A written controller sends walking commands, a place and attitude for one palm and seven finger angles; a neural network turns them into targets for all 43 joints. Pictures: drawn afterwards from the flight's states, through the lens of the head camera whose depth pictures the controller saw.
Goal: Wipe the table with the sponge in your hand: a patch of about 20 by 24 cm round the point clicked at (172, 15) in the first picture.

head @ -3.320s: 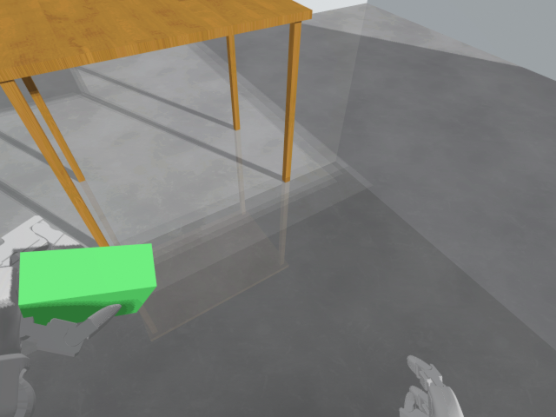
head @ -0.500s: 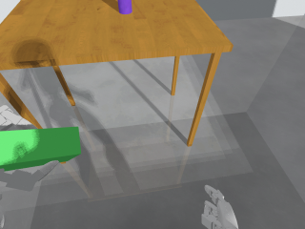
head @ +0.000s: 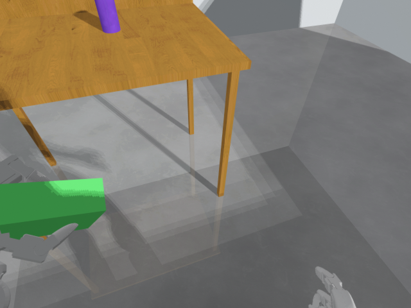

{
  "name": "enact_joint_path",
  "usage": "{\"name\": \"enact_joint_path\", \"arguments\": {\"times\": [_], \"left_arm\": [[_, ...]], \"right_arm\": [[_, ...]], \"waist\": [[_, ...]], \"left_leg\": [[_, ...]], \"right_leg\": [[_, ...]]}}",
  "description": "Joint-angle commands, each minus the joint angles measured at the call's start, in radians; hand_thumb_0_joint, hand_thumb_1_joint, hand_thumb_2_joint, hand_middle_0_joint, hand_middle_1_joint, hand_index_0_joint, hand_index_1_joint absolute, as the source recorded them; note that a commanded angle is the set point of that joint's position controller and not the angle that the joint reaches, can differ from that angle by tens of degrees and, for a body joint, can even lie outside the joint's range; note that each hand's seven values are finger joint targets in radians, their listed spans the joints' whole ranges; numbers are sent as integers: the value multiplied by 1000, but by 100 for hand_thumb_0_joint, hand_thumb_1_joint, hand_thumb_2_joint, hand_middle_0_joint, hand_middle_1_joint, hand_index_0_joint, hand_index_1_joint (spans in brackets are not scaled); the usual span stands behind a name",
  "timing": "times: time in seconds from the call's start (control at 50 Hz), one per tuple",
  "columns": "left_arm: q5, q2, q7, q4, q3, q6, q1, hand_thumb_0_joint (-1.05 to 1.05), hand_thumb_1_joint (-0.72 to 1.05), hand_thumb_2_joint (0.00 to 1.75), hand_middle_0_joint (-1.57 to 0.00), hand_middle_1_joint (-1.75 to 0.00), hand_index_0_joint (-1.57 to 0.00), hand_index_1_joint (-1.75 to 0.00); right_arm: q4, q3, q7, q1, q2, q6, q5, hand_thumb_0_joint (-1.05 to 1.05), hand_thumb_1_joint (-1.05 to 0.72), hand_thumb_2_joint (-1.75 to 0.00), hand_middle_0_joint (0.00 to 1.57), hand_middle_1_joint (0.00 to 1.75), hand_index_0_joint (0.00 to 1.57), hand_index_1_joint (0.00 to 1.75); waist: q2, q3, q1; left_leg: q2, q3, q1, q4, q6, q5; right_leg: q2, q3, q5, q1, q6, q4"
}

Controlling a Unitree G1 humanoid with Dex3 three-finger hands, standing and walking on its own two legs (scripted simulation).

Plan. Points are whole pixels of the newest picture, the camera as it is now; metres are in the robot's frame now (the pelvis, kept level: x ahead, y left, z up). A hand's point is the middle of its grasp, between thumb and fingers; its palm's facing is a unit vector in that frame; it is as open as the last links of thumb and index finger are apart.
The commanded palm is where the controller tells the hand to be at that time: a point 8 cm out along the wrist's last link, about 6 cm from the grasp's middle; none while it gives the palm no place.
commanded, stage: take the last steps up to it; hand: left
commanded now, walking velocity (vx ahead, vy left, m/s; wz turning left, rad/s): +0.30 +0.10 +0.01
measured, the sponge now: (66, 208) +0.22 +0.22 +0.15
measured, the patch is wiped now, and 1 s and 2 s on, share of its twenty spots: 0.00 0.00 0.00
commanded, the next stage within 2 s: none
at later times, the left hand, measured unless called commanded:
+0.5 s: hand (28, 209) +0.21 +0.27 +0.17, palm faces +0.45 -0.79 -0.41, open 9.2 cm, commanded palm +0.16 +0.30 +0.18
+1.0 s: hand (64, 157) +0.30 +0.26 +0.17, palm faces +0.39 -0.80 -0.46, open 9.2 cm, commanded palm +0.25 +0.31 +0.18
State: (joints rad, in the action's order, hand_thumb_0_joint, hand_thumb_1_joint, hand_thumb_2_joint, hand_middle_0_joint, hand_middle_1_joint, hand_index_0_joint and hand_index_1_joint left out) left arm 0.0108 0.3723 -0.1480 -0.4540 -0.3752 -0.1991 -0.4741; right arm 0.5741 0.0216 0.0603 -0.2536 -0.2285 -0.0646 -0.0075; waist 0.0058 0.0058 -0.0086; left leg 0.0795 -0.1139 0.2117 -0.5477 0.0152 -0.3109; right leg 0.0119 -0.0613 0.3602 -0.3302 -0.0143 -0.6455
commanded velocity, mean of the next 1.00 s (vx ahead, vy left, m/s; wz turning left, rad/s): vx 0.30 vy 0.09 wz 0.00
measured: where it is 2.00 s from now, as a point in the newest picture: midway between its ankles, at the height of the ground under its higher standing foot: (198, 296)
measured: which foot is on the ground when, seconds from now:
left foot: down 0.00-0.08, up 0.10-0.40, down 0.42-0.74, up 0.76-1.00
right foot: down 0.00-0.44, up 0.46-0.70, down 0.72-1.00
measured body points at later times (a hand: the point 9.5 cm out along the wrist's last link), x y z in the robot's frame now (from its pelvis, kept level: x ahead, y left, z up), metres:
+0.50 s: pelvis +0.00 +0.02 +0.00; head +0.01 +0.02 +0.45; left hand +0.18 +0.31 +0.19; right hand +0.15 -0.23 -0.09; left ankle +0.00 +0.13 -0.73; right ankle +0.01 -0.09 -0.71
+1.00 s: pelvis +0.10 +0.02 +0.00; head +0.14 +0.02 +0.45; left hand +0.28 +0.30 +0.19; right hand +0.26 -0.22 -0.09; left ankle +0.14 +0.17 -0.70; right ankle +0.09 -0.08 -0.73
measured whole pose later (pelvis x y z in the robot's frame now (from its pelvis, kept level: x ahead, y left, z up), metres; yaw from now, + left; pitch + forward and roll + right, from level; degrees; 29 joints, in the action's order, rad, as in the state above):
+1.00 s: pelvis +0.10 +0.02 +0.00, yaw +1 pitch +0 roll +1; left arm 0.01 0.36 -0.15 -0.53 -0.36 -0.24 -0.51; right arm 0.63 0.02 0.06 -0.20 -0.24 -0.05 0.01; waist -0.02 0.08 -0.01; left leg 0.09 -0.11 0.43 -0.74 0.01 -0.31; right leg -0.08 -0.15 0.29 -0.23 0.01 -0.51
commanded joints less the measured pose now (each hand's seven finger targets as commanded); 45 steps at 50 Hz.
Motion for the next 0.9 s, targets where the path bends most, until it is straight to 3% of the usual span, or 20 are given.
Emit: {"name": "enact_joint_path", "arguments": {"times": [0.0, 0.02, 0.06, 0.1, 0.14, 0.18, 0.3, 0.36, 0.38, 0.42, 0.46, 0.5, 0.56, 0.66, 0.68, 0.7, 0.72, 0.76, 0.82, 0.88], "left_arm": [[-10, 132, -24, -229, -36, -57, 137, 0, 10, 130, -120, -160, -120, -160], [-13, 143, -28, -224, -45, -60, 157, 0, 10, 130, -120, -160, -120, -160], [-10, 196, -30, -200, -98, -51, 140, 0, 10, 130, -120, -160, -120, -160], [2, 210, -36, -211, -113, -58, 112, 0, 10, 130, -120, -160, -120, -160], [5, 200, -29, -219, -123, -76, 63, 0, 10, 130, -120, -160, -120, -160], [4, 199, -21, -210, -131, -86, 51, 0, 10, 130, -120, -160, -120, -160], [5, 160, -34, -189, -103, -81, 41, 0, 10, 130, -120, -160, -120, -160], [4, 137, -38, -227, -66, -77, 88, 0, 10, 130, -120, -160, -120, -160], [6, 142, -39, -232, -65, -81, 110, 0, 10, 130, -120, -160, -120, -160], [3, 128, -38, -255, -57, -94, 139, 0, 10, 130, -120, -160, -120, -160], [-19, 183, -28, -253, -83, -106, 188, 0, 10, 130, -120, -160, -120, -160], [-16, 142, -23, -238, -59, -99, 119, 0, 10, 130, -120, -160, -120, -160], [-11, 137, -18, -269, -58, -93, 98, 0, 10, 130, -120, -160, -120, -160], [-1, 133, -19, -168, -66, -72, 95, 0, 10, 130, -120, -160, -120, -160], [0, 137, -19, -157, -69, -71, 105, 0, 10, 130, -120, -160, -120, -160], [-7, 164, -22, -155, -87, -72, 120, 0, 10, 130, -120, -160, -120, -160], [1, 210, -26, -147, -131, -74, 114, 0, 10, 130, -120, -160, -120, -160], [20, 198, -10, -151, -131, -81, 127, 0, 10, 130, -120, -160, -120, -160], [10, 174, -8, -219, -114, -110, 81, 0, 10, 130, -120, -160, -120, -160], [8, 192, -23, -280, -137, -117, 57, 0, 10, 130, -120, -160, -120, -160]], "right_arm": [[-126, 25, 5, 116, -121, -68, -1, 0, -90, -90, 20, 30, 20, 30], [-122, 22, 6, 116, -111, -65, 1, 0, -90, -90, 20, 30, 20, 30], [-122, 28, 8, 122, -95, -56, 5, 0, -90, -90, 20, 30, 20, 30], [-111, 21, 8, 150, -83, -48, 11, 0, -90, -90, 20, 30, 20, 30], [-84, 5, 3, 124, -65, -34, 16, 0, -90, -90, 20, 30, 20, 30], [-89, 4, 5, 135, -59, -24, 12, 0, -90, -90, 20, 30, 20, 30], [-97, 10, 14, 124, -56, -47, 17, 0, -90, -90, 20, 30, 20, 30], [-104, 21, 24, 98, -69, -57, 15, 0, -90, -90, 20, 30, 20, 30], [-104, 25, 30, 88, -78, -59, 14, 0, -90, -90, 20, 30, 20, 30], [-113, 35, 27, 94, -112, -61, 5, 0, -90, -90, 20, 30, 20, 30], [-88, 28, 22, 110, -77, -83, 8, 0, -90, -90, 20, 30, 20, 30], [-71, 36, 15, 106, -85, -96, 3, 0, -90, -90, 20, 30, 20, 30], [-66, 32, 9, 99, -89, -108, 4, 0, -90, -90, 20, 30, 20, 30], [-68, 21, 16, 118, -85, -89, 9, 0, -90, -90, 20, 30, 20, 30], [-71, 21, 17, 132, -79, -80, 6, 0, -90, -90, 20, 30, 20, 30], [-71, 23, 13, 119, -64, -71, 3, 0, -90, -90, 20, 30, 20, 30], [-93, 17, 10, 145, -49, -67, 2, 0, -90, -90, 20, 30, 20, 30], [-83, 34, -7, 147, -75, -56, 4, 0, -90, -90, 20, 30, 20, 30], [-70, 11, -8, 159, -61, -33, 6, 0, -90, -90, 20, 30, 20, 30], [-96, 11, 2, 167, -54, -34, 13, 0, -90, -90, 20, 30, 20, 30]], "waist": [[207, -40, 14], [142, -30, 17], [-165, -27, 3], [-146, -16, -7], [-65, -39, 10], [-122, -65, 15], [-162, -100, -3], [-88, -102, 15], [-30, -90, 23], [273, -56, 20], [274, 13, 23], [190, 15, 11], [224, -23, 8], [178, -57, 8], [105, -75, -1], [-70, -116, 2], [-293, -109, -11], [-207, -70, -3], [-90, -32, 10], [-133, -80, 3]], "left_leg": [[170, 103, 128, 123, -82, 75], [135, 90, 192, 83, -65, -35], [-30, -11, 292, -194, -12, -237], [-21, 102, 390, -515, -6, -199], [8, 128, 386, -543, 7, -100], [20, 101, 311, -436, 6, -75], [-29, -12, 138, -87, -20, -69], [-46, -35, -40, 114, -29, -29], [-16, -1, -91, 174, -48, -57], [251, 385, -185, 297, -180, -73], [330, 516, -79, 367, -269, -192], [270, 352, -99, 309, -245, -7], [206, 185, -88, 267, -192, 196], [164, 96, 24, 114, -128, 144], [139, 64, 95, -23, -110, 137], [66, 1, 249, -267, -77, 65], [-54, -13, 474, -531, -29, -208], [-3, 151, 496, -724, -7, -165], [51, 127, 438, -631, 13, -53], [44, 44, 273, -314, 2, -24]], "right_leg": [[-27, -44, -54, 174, 2, 151], [-65, 8, -59, 217, 22, 190], [-269, 384, 202, 149, 129, 354], [-414, 586, 324, 139, 228, 484], [-375, 406, 119, 147, 213, 448], [-338, 267, 59, 108, 177, 432], [-307, 236, 155, 117, 167, 410], [-245, 172, 163, 75, 116, 303], [-198, 140, 154, 36, 85, 207], [-34, -41, 187, -207, 6, -167], [-87, 33, 168, -302, 8, -412], [-106, 11, 106, -303, -6, -370], [-84, -64, 39, -179, -14, -206], [-23, -142, -59, 135, -4, 137], [-55, -90, -88, 247, 16, 206], [-205, 148, -72, 376, 92, 266], [-421, 534, -205, 454, 205, 350], [-462, 580, 42, 310, 237, 408], [-386, 246, -185, 195, 192, 385], [-331, 108, -279, 162, 162, 344]]}}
